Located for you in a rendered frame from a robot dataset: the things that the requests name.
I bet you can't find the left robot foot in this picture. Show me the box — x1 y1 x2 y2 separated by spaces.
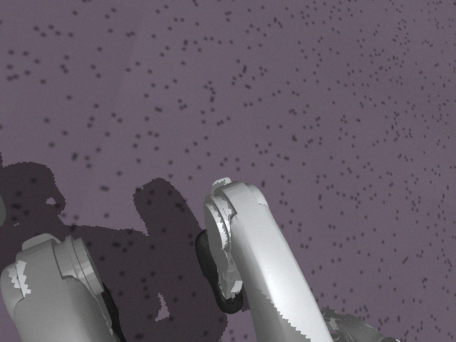
101 282 127 342

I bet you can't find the right robot hand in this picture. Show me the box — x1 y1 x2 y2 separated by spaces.
320 308 385 342

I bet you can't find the right robot foot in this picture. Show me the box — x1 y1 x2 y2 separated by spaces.
195 230 243 314

